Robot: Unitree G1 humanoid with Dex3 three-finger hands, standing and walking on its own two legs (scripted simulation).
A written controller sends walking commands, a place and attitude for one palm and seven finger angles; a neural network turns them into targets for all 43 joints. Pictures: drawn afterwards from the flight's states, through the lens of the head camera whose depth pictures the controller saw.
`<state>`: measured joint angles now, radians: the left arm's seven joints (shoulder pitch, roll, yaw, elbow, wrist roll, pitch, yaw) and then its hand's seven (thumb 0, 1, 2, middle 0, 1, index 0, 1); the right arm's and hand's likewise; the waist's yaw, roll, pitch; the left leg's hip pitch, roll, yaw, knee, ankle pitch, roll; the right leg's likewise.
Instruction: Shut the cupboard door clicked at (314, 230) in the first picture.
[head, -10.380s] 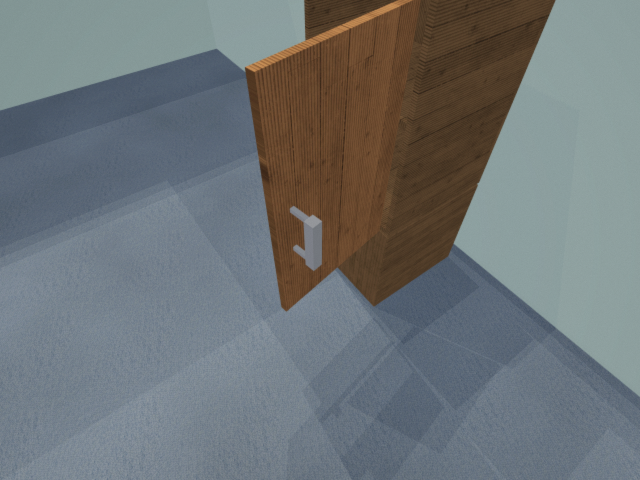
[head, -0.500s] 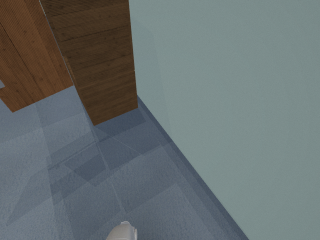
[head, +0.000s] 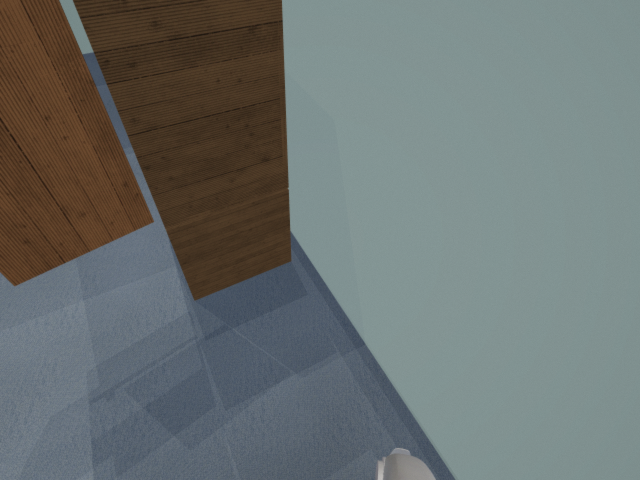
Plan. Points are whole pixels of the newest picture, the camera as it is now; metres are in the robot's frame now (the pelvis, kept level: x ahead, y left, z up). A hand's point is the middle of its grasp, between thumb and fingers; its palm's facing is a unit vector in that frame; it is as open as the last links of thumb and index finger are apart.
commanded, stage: turn to face it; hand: left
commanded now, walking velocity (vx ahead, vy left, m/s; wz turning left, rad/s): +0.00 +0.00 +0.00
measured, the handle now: out of the picture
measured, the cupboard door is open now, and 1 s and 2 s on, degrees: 100 100 100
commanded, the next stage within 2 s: take the last steps up to it in 1.16 s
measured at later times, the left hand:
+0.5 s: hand (208, 450) +0.19 +0.18 -0.20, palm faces +0.23 -0.96 -0.16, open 7.3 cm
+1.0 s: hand (201, 474) +0.16 +0.18 -0.17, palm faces +0.45 -0.84 -0.30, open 7.4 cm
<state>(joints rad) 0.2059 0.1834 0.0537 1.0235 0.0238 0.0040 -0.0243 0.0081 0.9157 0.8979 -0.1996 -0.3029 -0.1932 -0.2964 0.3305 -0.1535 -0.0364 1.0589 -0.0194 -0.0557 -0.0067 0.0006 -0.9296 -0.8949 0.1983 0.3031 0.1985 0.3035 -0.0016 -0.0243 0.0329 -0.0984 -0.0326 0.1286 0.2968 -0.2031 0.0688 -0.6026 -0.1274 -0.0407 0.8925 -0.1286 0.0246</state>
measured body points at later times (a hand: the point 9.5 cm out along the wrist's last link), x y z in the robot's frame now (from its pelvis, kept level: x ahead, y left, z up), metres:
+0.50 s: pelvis +0.13 -0.01 -0.03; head +0.15 +0.02 +0.42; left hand +0.18 +0.23 -0.18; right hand +0.25 -0.26 -0.15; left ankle +0.16 +0.09 -0.75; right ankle +0.15 -0.15 -0.75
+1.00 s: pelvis +0.18 -0.05 -0.02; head +0.23 -0.05 +0.43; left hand +0.13 +0.22 -0.14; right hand +0.37 -0.24 -0.17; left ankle +0.14 +0.07 -0.71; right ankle +0.23 -0.16 -0.75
